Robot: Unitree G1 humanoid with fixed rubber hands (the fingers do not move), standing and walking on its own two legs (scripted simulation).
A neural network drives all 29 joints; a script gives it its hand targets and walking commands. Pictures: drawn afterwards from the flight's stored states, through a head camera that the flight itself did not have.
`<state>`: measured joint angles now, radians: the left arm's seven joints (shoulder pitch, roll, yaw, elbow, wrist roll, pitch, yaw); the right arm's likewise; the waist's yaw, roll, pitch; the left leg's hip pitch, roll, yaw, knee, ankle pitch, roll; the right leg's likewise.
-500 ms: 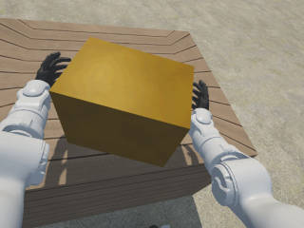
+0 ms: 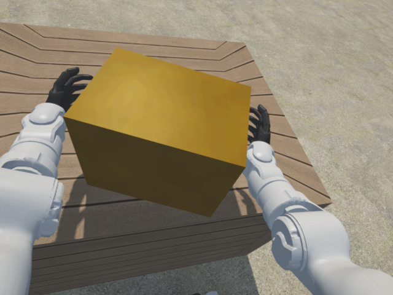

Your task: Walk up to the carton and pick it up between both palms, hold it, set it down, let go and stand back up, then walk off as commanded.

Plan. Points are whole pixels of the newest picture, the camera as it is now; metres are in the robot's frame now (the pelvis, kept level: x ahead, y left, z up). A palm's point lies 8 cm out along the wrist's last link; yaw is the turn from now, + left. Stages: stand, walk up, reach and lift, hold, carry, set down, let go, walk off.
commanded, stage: reach and lift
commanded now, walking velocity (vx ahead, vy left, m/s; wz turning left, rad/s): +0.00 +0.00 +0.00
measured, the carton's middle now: (166, 137) +0.46 +0.00 +0.03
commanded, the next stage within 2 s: none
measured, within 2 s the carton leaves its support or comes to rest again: leaves its support in 0.90 s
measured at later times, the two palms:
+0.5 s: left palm (62, 106) +0.50 +0.20 +0.09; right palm (259, 141) +0.41 -0.19 +0.08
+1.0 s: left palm (68, 103) +0.49 +0.19 +0.11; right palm (263, 143) +0.40 -0.20 +0.08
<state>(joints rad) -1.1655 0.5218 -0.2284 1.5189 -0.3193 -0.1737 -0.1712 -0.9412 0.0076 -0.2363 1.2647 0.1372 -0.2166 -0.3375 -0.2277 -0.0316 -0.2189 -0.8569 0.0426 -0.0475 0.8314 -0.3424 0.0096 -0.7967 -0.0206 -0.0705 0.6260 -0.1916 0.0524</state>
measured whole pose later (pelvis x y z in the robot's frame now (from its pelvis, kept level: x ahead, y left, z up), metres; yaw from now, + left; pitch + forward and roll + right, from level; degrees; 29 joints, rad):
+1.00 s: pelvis +0.01 +0.00 +0.03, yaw +0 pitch +14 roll -4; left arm -1.10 0.41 -0.07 1.52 -0.09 -0.30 -0.22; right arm -0.81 0.00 -0.39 1.22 -0.03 -0.40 -0.26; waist -0.13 -0.01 -0.11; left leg -0.61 0.04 -0.02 0.64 -0.29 0.01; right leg -0.55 -0.02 -0.05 0.42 -0.13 0.05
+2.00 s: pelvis +0.03 -0.03 +0.05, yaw +2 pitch -2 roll -1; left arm -0.67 0.20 0.24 0.67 0.08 0.18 -0.20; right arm -0.51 -0.04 -0.24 0.62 0.02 0.01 -0.21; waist -0.05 -0.04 0.01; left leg -0.08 0.03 -0.01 0.31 -0.19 -0.02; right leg -0.07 -0.03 -0.05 0.20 -0.09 0.03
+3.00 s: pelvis +0.02 -0.05 +0.05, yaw +4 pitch -6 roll +0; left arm -0.50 0.09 0.30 0.15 0.16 0.60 -0.16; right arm -0.57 -0.12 -0.18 0.49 0.10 0.30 -0.12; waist -0.06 -0.06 0.00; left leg -0.03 0.03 -0.05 0.29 -0.16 -0.04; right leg -0.05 -0.02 -0.08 0.29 -0.13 0.00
